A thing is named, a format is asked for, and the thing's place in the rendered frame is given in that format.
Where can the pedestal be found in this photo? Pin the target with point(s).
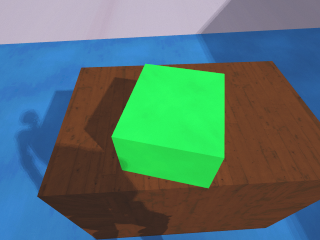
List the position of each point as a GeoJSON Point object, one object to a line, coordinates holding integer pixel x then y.
{"type": "Point", "coordinates": [271, 166]}

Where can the carton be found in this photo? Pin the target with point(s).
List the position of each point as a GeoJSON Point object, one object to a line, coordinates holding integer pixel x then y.
{"type": "Point", "coordinates": [173, 125]}

